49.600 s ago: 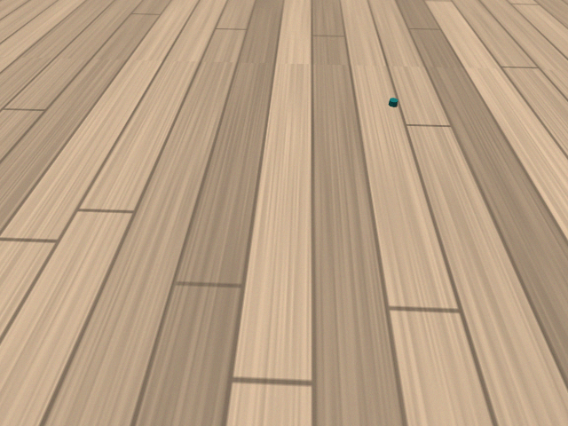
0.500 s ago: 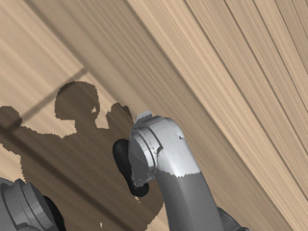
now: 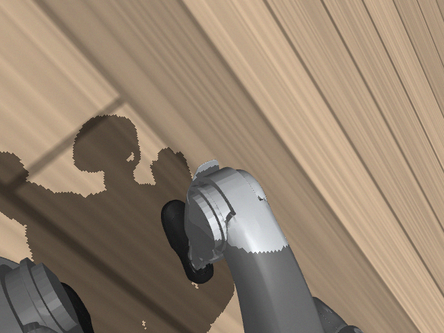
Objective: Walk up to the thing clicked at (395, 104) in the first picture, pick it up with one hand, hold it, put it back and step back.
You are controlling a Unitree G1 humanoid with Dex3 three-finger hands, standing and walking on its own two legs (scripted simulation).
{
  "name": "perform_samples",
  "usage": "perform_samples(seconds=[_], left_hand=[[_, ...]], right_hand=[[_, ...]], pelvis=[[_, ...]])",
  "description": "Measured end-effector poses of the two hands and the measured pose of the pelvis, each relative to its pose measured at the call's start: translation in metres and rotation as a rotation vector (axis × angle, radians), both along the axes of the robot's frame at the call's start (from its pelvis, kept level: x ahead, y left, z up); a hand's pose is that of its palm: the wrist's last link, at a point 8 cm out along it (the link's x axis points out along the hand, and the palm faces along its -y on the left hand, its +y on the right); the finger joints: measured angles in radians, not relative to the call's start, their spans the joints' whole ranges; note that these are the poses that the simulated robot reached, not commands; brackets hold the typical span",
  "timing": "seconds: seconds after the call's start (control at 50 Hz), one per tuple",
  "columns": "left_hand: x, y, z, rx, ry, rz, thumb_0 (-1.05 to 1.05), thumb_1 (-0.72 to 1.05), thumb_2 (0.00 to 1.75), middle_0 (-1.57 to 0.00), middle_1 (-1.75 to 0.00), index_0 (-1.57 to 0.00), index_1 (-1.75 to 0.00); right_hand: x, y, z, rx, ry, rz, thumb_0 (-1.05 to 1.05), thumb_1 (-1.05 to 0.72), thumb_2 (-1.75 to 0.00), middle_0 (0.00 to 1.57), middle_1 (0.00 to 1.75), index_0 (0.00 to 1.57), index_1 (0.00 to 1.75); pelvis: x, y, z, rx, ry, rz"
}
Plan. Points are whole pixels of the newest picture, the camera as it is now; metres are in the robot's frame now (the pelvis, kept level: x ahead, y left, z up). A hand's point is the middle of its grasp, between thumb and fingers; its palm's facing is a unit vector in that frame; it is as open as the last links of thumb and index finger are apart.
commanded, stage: open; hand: left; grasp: from above
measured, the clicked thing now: out of the picture +0.52 +0.33 -0.29
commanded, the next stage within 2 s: withdraw in 0.46 s
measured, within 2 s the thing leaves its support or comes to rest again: neither
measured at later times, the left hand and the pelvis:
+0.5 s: hand out of the picture +0.50 +0.32 -0.25, palm faces -0.44 -0.13 -0.89, open 13.4 cm; pelvis +0.00 +0.00 +0.00, yaw +0 degrees
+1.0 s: hand out of the picture +0.53 +0.37 -0.13, palm faces -0.38 -0.09 -0.92, open 14.1 cm; pelvis +0.00 +0.00 +0.02, yaw +3 degrees
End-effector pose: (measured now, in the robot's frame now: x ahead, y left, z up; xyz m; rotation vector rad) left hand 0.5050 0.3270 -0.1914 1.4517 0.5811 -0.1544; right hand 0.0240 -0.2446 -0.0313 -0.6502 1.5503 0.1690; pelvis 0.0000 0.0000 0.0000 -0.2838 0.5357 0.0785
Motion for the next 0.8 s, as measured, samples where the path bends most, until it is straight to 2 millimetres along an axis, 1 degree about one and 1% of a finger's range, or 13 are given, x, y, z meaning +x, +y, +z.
perform_samples(seconds=[0.26,0.48,0.64,0.72,0.8], left_hand=[[-0.002,0.002,0.002,-0.004,0.005,-0.011,0.0,-0.27,0.78,-0.26,-0.87,-0.27,-0.85],[-0.001,-0.002,0.001,0.0,-0.003,-0.015,0.0,-0.37,0.86,-0.16,-0.97,-0.18,-0.95],[-0.001,0.0,0.0,0.005,0.001,0.001,0.0,-0.43,0.92,-0.12,-1.01,-0.13,-0.99],[0.006,0.004,0.009,0.008,-0.035,0.009,0.0,-0.47,0.95,-0.11,-1.01,-0.12,-1.0],[0.017,0.014,0.029,0.02,-0.086,0.03,0.0,-0.51,0.98,-0.11,-1.01,-0.11,-1.01]], right_hand=[[0.0,0.002,0.0,0.0,0.005,0.007,0.0,-0.89,-0.9,0.2,0.3,0.21,0.3],[-0.002,0.002,0.0,0.007,0.004,0.005,0.0,-0.89,-0.9,0.2,0.3,0.21,0.3],[-0.006,0.001,0.0,0.003,0.009,-0.002,0.0,-0.9,-0.9,0.2,0.3,0.21,0.3],[-0.007,-0.001,0.001,-0.001,0.016,-0.012,0.0,-0.9,-0.9,0.2,0.3,0.2,0.3],[-0.005,-0.004,0.003,-0.01,0.019,-0.036,0.0,-0.91,-0.91,0.2,0.3,0.21,0.3]], pelvis=[[-0.001,0.001,0.0,-0.005,-0.003,0.001],[-0.002,0.0,0.001,-0.001,-0.003,0.0],[-0.002,0.0,0.0,0.0,-0.003,-0.002],[-0.001,-0.001,0.001,0.005,0.006,-0.001],[0.002,-0.001,0.003,0.004,0.027,0.0]])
